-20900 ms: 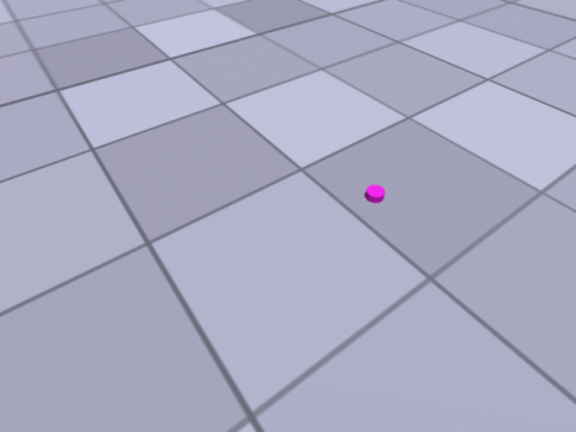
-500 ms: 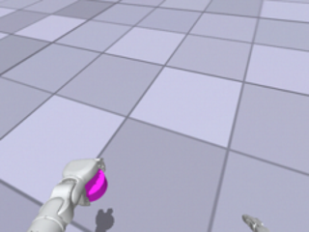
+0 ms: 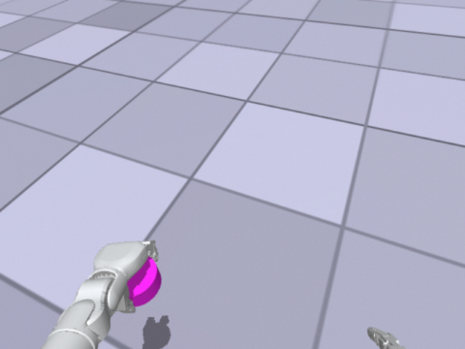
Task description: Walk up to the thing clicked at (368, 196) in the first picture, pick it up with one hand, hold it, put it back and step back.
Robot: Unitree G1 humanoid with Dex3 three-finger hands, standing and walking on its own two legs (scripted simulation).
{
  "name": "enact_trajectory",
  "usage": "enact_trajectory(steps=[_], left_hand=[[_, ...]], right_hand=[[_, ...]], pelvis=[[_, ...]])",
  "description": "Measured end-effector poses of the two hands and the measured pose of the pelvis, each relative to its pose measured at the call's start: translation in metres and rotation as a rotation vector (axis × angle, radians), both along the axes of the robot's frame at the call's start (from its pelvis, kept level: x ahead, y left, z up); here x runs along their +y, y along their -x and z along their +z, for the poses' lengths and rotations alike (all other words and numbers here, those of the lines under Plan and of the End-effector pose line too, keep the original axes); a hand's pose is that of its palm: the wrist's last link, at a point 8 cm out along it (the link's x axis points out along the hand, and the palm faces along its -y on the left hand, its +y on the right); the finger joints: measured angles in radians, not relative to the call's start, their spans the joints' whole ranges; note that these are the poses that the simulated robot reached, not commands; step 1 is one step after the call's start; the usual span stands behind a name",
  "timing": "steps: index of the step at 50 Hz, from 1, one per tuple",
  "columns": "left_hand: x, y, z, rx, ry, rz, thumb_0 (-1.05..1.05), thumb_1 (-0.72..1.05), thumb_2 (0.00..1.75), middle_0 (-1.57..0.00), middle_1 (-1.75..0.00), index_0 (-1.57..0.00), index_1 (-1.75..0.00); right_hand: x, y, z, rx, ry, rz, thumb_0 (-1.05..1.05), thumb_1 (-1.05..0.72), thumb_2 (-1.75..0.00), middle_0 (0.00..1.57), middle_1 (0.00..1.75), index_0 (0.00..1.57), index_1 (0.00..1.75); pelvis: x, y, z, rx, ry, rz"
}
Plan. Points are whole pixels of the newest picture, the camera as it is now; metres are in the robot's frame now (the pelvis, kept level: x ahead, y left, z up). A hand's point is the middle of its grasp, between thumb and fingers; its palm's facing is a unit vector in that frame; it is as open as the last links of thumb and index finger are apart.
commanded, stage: crouch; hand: left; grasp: from above
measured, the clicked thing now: (136, 279) +0.29 +0.22 -0.08
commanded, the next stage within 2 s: lower in 1.86 s
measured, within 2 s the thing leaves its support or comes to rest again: neither
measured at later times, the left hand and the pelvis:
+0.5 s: hand (149, 300) +0.30 +0.23 -0.21, palm faces -0.44 +0.04 -0.90, open 11.4 cm; pelvis -0.03 +0.00 -0.09, yaw +1 degrees
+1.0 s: hand (169, 321) +0.32 +0.23 -0.45, palm faces -0.48 -0.01 -0.88, open 11.4 cm; pelvis -0.08 +0.00 -0.29, yaw -1 degrees
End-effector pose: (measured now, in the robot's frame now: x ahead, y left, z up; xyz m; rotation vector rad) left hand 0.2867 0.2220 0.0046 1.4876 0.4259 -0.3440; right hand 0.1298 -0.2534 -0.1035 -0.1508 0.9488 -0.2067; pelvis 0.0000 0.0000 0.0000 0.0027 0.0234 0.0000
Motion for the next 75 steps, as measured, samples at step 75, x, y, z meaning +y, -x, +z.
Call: enact_trajectory(steps=[75], left_hand=[[0.023, -0.071, -0.500, -0.016, -0.038, 0.004, -0.01, -0.17, 0.65, -0.57, -0.75, -0.54, -0.72]], right_hand=[[-0.018, 0.162, -0.383, 0.466, 0.088, 0.092, 0.00, -0.91, -0.90, 0.20, 0.30, 0.20, 0.30]], pelvis=[[-0.001, 0.080, -0.377, 0.610, 0.080, -0.036]])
